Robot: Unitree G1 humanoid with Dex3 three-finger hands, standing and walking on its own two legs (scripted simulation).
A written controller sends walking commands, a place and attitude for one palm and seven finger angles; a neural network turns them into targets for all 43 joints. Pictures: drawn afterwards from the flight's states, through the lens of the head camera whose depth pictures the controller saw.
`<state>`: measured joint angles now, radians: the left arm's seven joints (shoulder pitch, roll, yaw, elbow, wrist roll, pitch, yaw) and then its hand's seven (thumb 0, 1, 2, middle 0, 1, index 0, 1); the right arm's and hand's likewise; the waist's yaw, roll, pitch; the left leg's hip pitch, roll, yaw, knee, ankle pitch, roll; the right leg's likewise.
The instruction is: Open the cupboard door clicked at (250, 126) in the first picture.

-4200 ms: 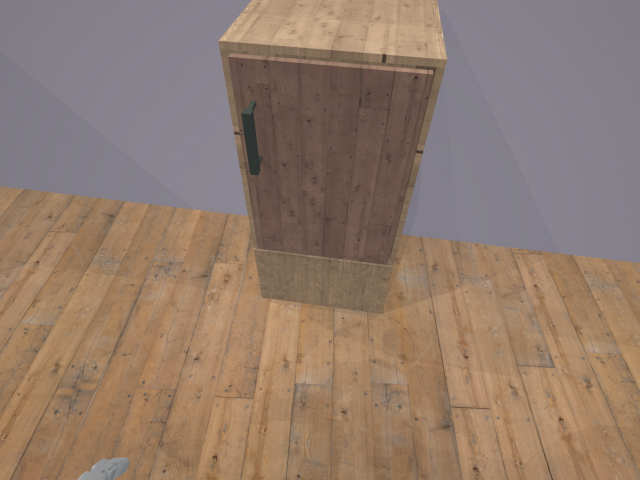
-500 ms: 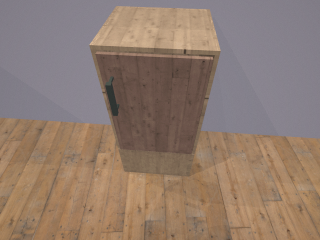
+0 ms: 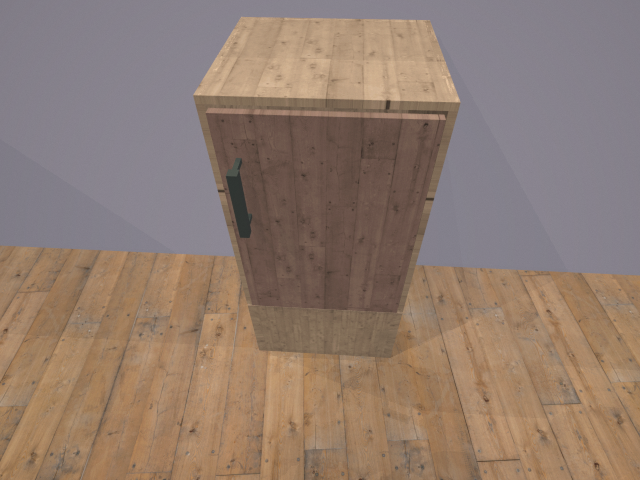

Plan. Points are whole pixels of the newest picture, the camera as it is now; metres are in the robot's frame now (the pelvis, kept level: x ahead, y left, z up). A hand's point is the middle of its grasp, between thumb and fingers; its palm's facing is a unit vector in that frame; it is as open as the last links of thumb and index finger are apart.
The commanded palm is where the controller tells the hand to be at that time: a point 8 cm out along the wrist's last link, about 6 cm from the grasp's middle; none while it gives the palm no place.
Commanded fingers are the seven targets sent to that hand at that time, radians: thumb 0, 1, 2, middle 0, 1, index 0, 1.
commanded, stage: look again from close up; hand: left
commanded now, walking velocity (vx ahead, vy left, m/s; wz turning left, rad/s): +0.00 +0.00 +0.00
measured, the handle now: (241, 199) +0.62 +0.19 -0.03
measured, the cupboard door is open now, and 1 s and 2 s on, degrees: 0 0 0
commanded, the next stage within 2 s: shuffle to correct the standing spot in 0.24 s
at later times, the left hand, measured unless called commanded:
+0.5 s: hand out of the picture +0.03 +0.17 -0.18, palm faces +0.00 -0.98 -0.19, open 7.4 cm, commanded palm none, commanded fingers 0.00 0.90 0.90 -0.20 -0.30 -0.20 -0.30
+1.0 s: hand out of the picture +0.10 +0.19 -0.16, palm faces +0.01 -0.96 -0.28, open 7.4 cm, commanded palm none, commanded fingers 0.00 0.90 0.90 -0.20 -0.30 -0.20 -0.30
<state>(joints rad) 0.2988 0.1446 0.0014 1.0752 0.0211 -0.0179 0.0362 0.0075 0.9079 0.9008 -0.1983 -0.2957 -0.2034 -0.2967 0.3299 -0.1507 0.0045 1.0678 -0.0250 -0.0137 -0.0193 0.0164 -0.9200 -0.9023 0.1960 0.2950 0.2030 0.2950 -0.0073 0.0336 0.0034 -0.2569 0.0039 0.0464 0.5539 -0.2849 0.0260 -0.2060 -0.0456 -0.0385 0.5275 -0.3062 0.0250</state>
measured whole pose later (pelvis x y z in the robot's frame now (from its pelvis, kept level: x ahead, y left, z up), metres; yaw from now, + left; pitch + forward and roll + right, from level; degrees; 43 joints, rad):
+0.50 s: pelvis +0.03 +0.00 +0.00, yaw -1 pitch +0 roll +0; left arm 0.30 0.16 0.00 1.09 0.03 -0.01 0.02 0.01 0.91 0.90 -0.20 -0.30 -0.20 -0.30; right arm 0.27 -0.17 0.00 1.09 -0.02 -0.02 -0.02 0.01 -0.91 -0.90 0.20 0.30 0.20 0.30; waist 0.01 -0.01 0.02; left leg -0.21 0.00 0.07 0.55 -0.34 0.02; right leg -0.18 -0.05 -0.02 0.55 -0.37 0.03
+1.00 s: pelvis +0.06 -0.01 +0.00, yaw -2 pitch +1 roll +1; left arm 0.24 0.19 0.04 0.99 0.03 -0.01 0.05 0.01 0.91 0.90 -0.20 -0.30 -0.20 -0.30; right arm 0.21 -0.17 -0.03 1.03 -0.02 -0.01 -0.04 0.01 -0.91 -0.90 0.20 0.30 0.21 0.30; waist 0.01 0.01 0.06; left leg -0.20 0.01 0.09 0.56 -0.31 0.02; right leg -0.20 -0.06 -0.04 0.61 -0.33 0.01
